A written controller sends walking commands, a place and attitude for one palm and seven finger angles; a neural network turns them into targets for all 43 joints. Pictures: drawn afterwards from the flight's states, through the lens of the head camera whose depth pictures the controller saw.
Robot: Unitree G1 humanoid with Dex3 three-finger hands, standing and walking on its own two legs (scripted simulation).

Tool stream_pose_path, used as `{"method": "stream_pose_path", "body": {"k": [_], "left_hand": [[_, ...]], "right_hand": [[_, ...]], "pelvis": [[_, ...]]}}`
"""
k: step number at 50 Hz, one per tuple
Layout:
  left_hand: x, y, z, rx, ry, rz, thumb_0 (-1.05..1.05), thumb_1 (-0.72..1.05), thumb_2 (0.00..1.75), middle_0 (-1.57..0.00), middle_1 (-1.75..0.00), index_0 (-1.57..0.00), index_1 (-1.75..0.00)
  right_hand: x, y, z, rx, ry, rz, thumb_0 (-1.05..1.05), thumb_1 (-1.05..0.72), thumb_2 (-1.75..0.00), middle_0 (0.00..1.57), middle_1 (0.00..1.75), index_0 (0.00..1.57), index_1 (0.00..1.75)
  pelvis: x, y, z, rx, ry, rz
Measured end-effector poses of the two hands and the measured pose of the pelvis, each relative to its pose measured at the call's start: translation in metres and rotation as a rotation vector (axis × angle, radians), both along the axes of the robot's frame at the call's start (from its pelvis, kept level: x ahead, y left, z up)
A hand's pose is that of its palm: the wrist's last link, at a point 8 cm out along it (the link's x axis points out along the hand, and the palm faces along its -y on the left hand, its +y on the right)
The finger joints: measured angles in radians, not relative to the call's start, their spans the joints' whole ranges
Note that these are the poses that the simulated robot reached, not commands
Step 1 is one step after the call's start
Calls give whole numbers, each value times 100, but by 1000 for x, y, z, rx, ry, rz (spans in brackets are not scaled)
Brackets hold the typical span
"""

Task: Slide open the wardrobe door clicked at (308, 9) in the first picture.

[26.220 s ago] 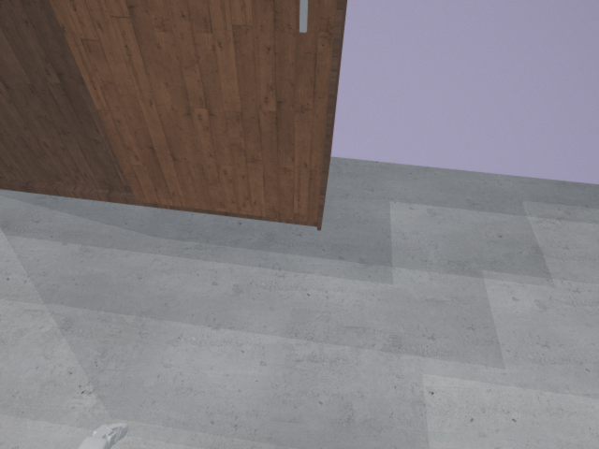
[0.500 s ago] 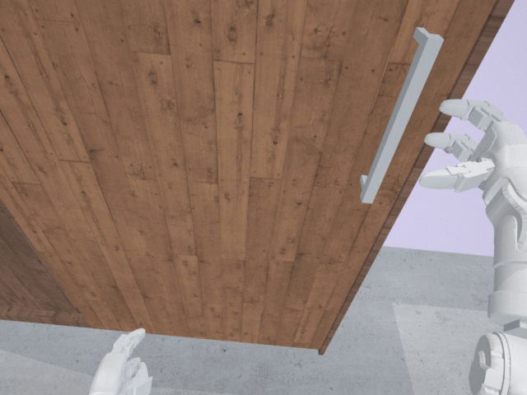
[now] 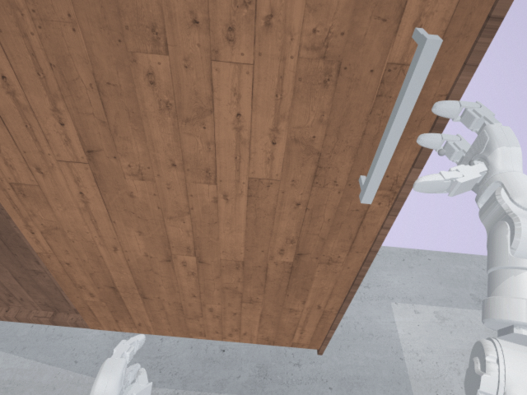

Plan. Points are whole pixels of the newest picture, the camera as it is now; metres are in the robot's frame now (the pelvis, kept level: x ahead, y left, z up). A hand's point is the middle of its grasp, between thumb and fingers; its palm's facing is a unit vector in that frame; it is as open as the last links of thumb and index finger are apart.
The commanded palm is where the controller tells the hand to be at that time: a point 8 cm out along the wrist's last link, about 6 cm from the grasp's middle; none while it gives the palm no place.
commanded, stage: move the hooked fingers beside the handle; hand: right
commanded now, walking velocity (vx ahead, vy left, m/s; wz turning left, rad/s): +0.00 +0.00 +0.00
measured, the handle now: (389, 127) +0.46 -0.15 +0.23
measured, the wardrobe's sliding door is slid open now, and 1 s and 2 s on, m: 0.00 0.00 0.00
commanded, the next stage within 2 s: feel for the door with the fingertips in 0.06 s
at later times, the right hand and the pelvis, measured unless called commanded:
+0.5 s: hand (421, 153) +0.38 -0.17 +0.24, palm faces +0.01 +1.00 +0.00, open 14.0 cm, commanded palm +0.36 -0.22 +0.23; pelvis -0.01 +0.00 +0.00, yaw +0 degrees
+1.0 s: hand (414, 142) +0.41 -0.17 +0.24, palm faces +0.02 +1.00 -0.01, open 14.0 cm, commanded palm +0.39 -0.23 +0.23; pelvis +0.00 +0.00 +0.00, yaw +0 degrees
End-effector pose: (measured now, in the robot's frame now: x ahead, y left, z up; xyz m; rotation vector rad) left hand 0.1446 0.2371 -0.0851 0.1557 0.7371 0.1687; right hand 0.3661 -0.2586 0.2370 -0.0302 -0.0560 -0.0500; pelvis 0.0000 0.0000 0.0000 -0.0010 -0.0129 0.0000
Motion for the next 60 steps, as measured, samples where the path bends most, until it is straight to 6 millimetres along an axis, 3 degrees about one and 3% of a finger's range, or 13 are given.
{"method": "stream_pose_path", "body": {"k": [12,25,33,40,47,60], "left_hand": [[6,3,5,21,-18,-7,1,91,89,-20,-30,-20,-30],[21,-15,10,-10,-68,-46,1,91,89,-20,-30,-20,-30],[13,-15,6,-16,-31,-39,1,91,89,-20,-30,-20,-30],[-2,-3,0,7,20,-7,1,91,89,-20,-30,-20,-30],[-14,8,-5,27,58,21,1,91,89,-20,-30,-20,-30],[-13,4,-5,18,56,16,1,91,89,-20,-30,-20,-30]], "right_hand": [[-15,-8,-4,2,12,-12,-1,50,-30,30,120,30,120],[-7,30,0,25,3,41,-1,50,-30,30,120,30,120],[-1,36,-4,30,24,8,-1,50,-30,30,120,31,120],[8,24,-1,16,29,-20,-1,50,-30,30,120,30,120],[16,28,0,17,26,17,-1,50,-30,30,120,30,120],[22,30,1,19,28,6,-1,50,-30,36,123,33,123]], "pelvis": [[-3,-1,0,3,-11,-7],[-7,-3,0,1,-10,-8],[-7,-1,0,0,-12,-1],[-6,1,0,2,-7,-1],[-4,0,0,3,1,-3],[-4,-1,0,4,7,-4]]}}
